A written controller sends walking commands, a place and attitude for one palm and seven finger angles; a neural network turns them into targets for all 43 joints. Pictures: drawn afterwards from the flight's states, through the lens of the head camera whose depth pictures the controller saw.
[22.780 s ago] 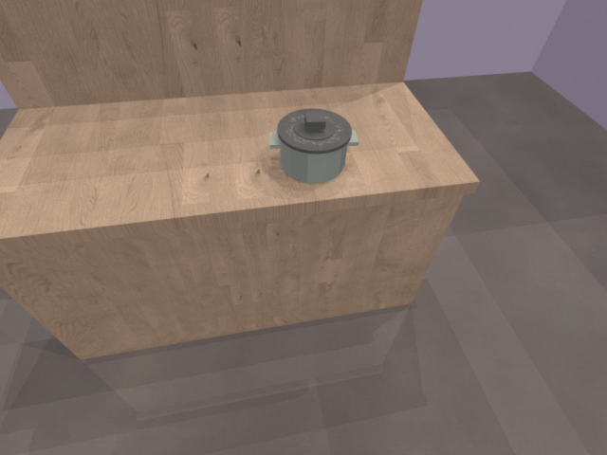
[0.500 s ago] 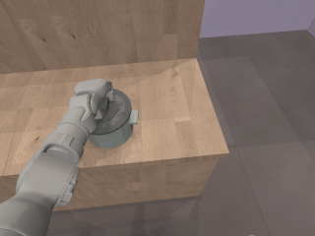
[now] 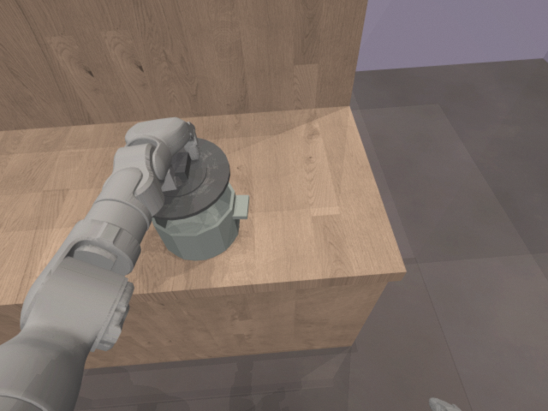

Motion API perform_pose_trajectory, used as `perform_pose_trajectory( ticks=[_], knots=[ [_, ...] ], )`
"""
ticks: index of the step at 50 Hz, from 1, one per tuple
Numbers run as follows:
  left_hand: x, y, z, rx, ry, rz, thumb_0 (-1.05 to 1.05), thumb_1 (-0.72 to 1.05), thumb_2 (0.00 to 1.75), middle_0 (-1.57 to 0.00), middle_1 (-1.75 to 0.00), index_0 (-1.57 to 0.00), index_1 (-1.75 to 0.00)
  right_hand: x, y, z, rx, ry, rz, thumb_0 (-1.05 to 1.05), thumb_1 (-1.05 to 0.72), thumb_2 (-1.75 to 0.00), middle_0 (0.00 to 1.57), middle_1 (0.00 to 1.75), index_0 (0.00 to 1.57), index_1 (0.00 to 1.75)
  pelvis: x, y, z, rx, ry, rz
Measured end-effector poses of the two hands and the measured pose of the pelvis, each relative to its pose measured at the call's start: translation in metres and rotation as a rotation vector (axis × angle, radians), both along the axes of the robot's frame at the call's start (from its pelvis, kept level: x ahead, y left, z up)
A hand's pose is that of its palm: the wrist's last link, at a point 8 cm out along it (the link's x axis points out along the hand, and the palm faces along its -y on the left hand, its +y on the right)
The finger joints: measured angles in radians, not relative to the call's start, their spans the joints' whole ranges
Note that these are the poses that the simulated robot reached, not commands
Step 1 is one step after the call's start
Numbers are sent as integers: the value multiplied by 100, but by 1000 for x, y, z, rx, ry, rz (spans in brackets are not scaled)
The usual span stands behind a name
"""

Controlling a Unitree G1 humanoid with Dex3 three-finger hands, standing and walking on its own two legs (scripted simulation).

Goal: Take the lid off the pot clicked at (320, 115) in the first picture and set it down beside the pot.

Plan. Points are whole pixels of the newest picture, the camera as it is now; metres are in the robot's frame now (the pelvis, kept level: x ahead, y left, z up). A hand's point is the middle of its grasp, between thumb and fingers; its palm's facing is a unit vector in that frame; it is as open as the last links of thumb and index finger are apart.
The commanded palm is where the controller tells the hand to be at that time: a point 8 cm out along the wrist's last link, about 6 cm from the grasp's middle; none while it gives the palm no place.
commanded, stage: lift the lid straight up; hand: left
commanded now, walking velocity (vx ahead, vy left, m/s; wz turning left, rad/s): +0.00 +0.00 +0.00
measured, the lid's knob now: (175, 166) +0.49 +0.15 +0.07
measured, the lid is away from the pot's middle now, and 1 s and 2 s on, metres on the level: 0.01 0.01 0.10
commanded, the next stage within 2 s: move the lid sideways beside the pot in 1.00 s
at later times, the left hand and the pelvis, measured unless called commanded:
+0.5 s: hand (167, 148) +0.46 +0.14 +0.14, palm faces -0.27 -0.06 -0.96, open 8.3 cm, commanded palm +0.46 +0.14 +0.21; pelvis -0.01 +0.00 +0.00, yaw +1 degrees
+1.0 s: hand (159, 137) +0.46 +0.14 +0.17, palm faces -0.28 -0.06 -0.96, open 8.3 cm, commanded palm +0.46 +0.14 +0.23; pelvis -0.01 +0.00 +0.00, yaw +1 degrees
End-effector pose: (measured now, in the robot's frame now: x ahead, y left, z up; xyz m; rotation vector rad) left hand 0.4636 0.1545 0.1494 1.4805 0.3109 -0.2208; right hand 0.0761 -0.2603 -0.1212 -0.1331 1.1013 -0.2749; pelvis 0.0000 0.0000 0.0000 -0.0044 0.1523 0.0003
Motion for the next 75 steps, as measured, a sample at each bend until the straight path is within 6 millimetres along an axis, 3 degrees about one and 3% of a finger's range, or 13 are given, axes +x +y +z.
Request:
perform_pose_trajectory(
  ticks=[17, 33, 41, 56, 62, 75],
  knots=[
    [-12, -7, 34, 14, -47, -16, 1, 20, 85, -53, -93, -55, -94, 19, 14, 1, 32, -69, 60, 1, -90, -90, 20, 30, 20, 30, -8, 3, 1, 4, -27, 18],
    [-7, -16, 64, 31, -74, 9, 1, 20, 85, -53, -93, -55, -94, 2, 3, 1, 16, -57, 46, 1, -90, -90, 20, 30, 20, 30, -12, -2, 2, 8, -36, 14],
    [-10, -16, 78, 26, -89, 7, 1, 20, 85, -53, -93, -55, -94, 7, 0, 3, 17, -75, 53, 1, -90, -90, 20, 30, 20, 30, -11, -4, 3, 9, -48, 14],
    [-10, -7, 73, 31, -48, -2, 2, 20, 85, -53, -93, -55, -94, 27, 6, 11, 4, -116, 87, 1, -90, -90, 20, 30, 20, 30, -12, -2, 3, 7, -46, 23],
    [-6, -1, 77, 30, -75, 1, 2, 20, 85, -53, -93, -55, -94, 26, 10, 9, 10, -104, 86, 1, -90, -90, 20, 30, 20, 30, -10, 1, 3, 7, -39, 20],
    [-3, 32, 71, 43, -23, 59, 1, 20, 84, -53, -93, -55, -94, 13, 10, 6, 3, -46, 69, 1, -90, -90, 20, 30, 20, 30, -8, 4, 3, 4, -33, 20]
  ],
)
